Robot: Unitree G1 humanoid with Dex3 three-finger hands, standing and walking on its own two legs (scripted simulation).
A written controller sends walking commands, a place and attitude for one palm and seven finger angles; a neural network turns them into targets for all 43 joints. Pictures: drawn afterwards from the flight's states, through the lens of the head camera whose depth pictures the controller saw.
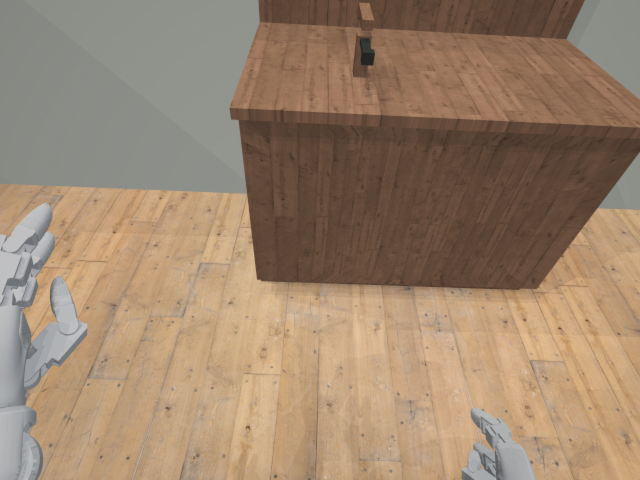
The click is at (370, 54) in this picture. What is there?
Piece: tap's lever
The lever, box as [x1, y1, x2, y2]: [361, 49, 374, 65]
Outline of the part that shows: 362,49 361,64 372,65 374,55 373,49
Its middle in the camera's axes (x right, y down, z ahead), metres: +0.11 -0.43 +0.91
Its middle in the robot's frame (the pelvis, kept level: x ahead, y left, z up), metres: +0.98 -0.05 +0.12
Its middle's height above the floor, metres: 0.90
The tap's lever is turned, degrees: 0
